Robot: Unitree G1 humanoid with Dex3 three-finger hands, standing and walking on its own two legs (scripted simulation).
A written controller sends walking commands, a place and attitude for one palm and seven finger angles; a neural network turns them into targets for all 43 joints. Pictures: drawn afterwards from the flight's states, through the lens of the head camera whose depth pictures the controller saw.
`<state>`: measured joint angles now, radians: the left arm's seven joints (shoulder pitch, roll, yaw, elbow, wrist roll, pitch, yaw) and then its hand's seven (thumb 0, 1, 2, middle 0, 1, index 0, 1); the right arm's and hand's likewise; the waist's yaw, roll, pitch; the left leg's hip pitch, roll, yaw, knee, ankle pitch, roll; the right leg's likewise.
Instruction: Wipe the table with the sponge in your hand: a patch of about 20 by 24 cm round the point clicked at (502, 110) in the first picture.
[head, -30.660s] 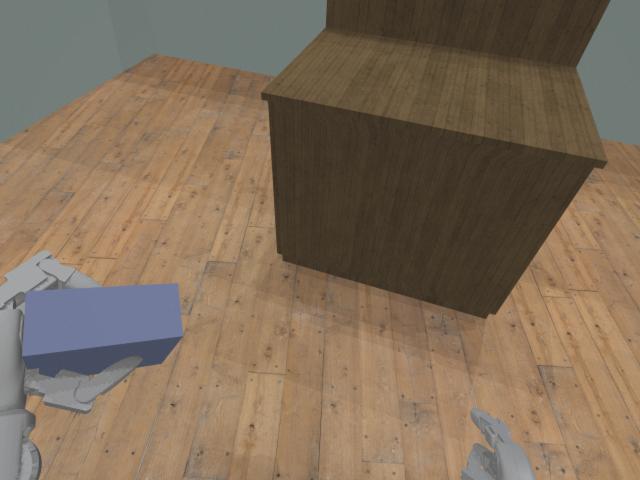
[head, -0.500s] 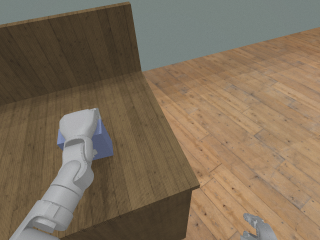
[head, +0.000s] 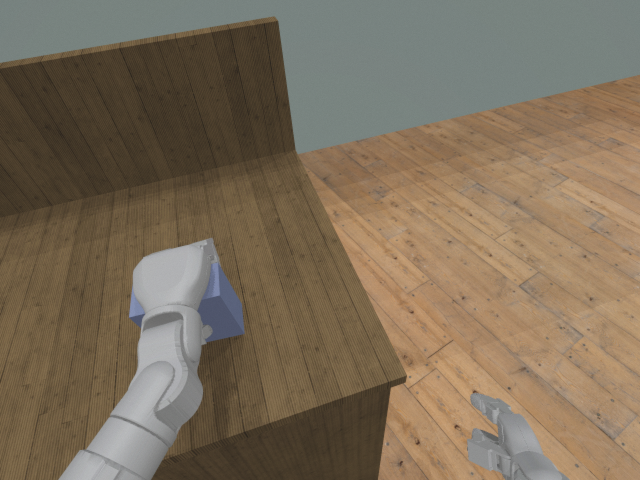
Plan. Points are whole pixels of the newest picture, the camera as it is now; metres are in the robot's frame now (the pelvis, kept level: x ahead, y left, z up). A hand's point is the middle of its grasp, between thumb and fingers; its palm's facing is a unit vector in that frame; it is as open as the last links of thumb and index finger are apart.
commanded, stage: wipe back along the middle lane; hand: left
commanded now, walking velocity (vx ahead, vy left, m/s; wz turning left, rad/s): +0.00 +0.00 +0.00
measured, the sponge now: (196, 316) +0.31 +0.23 +0.03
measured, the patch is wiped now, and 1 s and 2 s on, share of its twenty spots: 0.65 0.75 0.85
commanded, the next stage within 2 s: slide across to the third lane in 0.48 s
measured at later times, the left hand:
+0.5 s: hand (190, 331) +0.26 +0.20 +0.08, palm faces +0.13 -0.18 -0.97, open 9.4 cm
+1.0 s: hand (221, 335) +0.26 +0.16 +0.08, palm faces +0.07 -0.14 -0.99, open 9.4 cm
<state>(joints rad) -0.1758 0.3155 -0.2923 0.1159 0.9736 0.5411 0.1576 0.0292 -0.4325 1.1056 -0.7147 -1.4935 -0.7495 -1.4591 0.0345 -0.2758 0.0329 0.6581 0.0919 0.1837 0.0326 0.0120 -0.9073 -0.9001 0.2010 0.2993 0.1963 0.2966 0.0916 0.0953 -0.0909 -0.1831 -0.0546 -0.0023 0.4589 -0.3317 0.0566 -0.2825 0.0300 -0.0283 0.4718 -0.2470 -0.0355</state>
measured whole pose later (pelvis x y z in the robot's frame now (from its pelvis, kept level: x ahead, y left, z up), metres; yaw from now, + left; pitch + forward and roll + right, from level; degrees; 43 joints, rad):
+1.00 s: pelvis -0.02 -0.01 +0.00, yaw -1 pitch -1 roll +0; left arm -0.08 0.28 -0.42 -0.05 0.97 0.62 0.12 0.01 -0.45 1.10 -0.73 -1.47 -0.80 -1.38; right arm 0.00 -0.26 0.03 0.67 0.09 0.19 0.05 0.01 -0.91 -0.90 0.20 0.30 0.20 0.30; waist 0.11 0.12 -0.05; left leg -0.13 -0.05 0.01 0.46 -0.31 0.04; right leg -0.24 0.04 -0.02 0.50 -0.24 -0.05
